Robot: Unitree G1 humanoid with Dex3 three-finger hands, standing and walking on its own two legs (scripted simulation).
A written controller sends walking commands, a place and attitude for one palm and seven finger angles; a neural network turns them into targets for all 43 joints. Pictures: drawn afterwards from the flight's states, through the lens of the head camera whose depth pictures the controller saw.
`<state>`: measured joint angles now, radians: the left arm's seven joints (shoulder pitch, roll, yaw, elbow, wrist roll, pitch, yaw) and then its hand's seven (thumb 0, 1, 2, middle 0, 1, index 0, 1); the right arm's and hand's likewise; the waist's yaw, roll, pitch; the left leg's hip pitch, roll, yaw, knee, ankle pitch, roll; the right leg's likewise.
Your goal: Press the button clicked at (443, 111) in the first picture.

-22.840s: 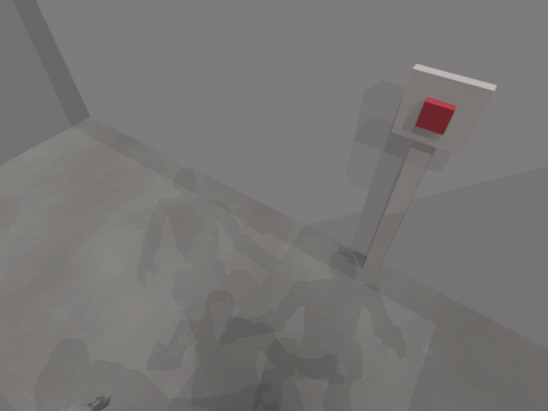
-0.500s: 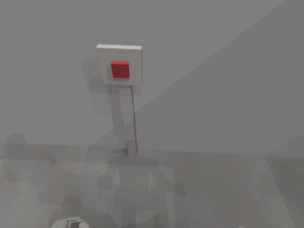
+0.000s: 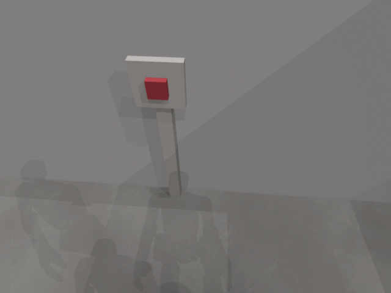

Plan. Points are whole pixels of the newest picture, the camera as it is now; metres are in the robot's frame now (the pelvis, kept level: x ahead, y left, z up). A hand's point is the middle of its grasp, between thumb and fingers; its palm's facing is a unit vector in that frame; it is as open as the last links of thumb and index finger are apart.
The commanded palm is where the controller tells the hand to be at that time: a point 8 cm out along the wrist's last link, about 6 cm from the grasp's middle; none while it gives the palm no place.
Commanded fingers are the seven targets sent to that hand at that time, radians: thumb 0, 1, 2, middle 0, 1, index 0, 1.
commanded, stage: let the arm hang, fingers relaxed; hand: left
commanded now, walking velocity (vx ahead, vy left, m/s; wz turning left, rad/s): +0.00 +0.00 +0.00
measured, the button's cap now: (157, 88) +0.70 +0.17 +0.02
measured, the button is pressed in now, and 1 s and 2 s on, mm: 0 0 0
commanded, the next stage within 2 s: stand and wait in 0.36 s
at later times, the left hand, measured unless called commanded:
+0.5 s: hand out of the picture +0.00 +0.16 -0.17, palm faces +0.04 -0.98 -0.19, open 7.4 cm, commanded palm none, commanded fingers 0.00 0.90 0.90 -0.20 -0.30 -0.20 -0.30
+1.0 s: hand out of the picture +0.02 +0.16 -0.17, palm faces +0.04 -0.98 -0.19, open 7.4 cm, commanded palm none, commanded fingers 0.00 0.90 0.90 -0.20 -0.30 -0.20 -0.30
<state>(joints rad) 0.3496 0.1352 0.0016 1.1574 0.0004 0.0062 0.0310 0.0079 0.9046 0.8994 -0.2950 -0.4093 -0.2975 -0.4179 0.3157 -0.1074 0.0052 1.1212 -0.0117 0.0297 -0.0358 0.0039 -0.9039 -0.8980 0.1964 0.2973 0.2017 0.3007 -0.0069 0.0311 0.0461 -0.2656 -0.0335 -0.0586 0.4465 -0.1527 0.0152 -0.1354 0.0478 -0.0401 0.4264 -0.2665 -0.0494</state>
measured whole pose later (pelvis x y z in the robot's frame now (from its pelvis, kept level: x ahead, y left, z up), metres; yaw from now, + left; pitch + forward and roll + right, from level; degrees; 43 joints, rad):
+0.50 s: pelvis +0.02 +0.00 +0.00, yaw +0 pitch -1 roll +0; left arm 0.30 0.13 0.01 1.14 0.00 -0.01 0.04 0.01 0.91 0.90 -0.20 -0.30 -0.20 -0.30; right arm 0.29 -0.13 -0.01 1.12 -0.01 0.01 -0.05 0.00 -0.91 -0.90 0.19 0.30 0.20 0.30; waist -0.01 0.01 0.05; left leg -0.23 -0.04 -0.05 0.43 -0.17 0.02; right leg -0.10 0.04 -0.03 0.40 -0.28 -0.05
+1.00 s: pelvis +0.03 +0.00 +0.00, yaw -1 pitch -1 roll +0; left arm 0.28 0.13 0.01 1.14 0.00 -0.01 0.04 0.00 0.90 0.90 -0.20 -0.30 -0.20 -0.30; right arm 0.26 -0.14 0.00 1.13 -0.01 0.01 -0.05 0.00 -0.91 -0.90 0.20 0.30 0.20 0.30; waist -0.01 0.01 0.06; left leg -0.21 -0.04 -0.05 0.41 -0.18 0.01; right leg -0.08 0.04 -0.03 0.39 -0.29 -0.05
